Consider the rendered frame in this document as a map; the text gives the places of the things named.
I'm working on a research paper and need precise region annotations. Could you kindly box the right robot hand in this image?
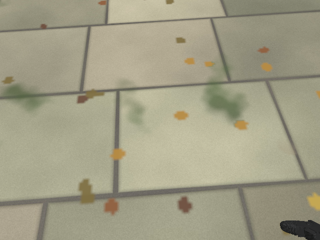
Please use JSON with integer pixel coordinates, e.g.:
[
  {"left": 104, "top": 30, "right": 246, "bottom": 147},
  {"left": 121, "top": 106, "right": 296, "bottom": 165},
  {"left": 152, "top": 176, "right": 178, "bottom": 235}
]
[{"left": 280, "top": 220, "right": 320, "bottom": 240}]

